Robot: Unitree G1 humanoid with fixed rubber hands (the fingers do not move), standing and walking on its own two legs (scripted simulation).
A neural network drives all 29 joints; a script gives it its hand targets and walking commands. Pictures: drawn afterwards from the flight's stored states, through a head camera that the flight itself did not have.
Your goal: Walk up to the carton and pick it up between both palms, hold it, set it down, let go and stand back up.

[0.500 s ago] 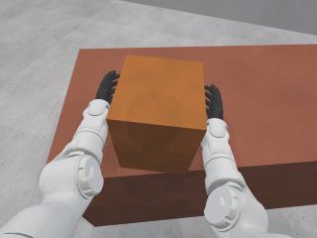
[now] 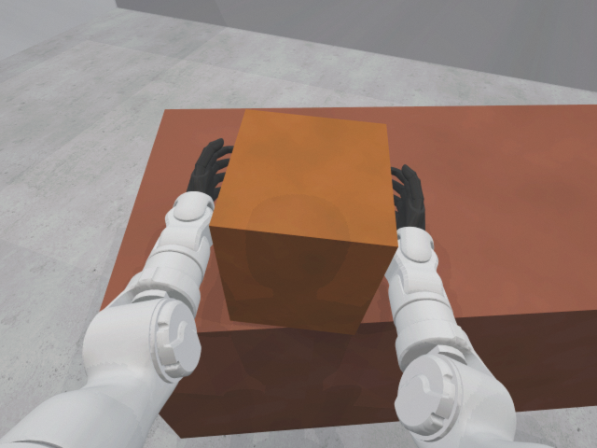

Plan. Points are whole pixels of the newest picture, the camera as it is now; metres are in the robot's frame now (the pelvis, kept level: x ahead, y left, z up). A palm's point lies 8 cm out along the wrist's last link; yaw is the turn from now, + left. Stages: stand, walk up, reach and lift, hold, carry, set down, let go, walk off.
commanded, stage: reach and lift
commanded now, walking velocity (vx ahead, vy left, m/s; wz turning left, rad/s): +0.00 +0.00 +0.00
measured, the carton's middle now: (303, 228) +0.41 +0.01 +0.07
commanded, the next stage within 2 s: none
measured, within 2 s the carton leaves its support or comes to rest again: neither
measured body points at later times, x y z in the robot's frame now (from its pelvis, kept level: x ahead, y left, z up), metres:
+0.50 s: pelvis +0.00 +0.00 +0.00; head -0.03 +0.01 +0.45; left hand +0.43 +0.15 +0.16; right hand +0.41 -0.15 +0.15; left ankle +0.04 +0.12 -0.74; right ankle +0.00 -0.12 -0.74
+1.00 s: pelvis -0.01 +0.00 +0.00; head -0.08 +0.01 +0.45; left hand +0.40 +0.15 +0.20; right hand +0.39 -0.14 +0.20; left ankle +0.04 +0.12 -0.74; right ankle +0.00 -0.12 -0.74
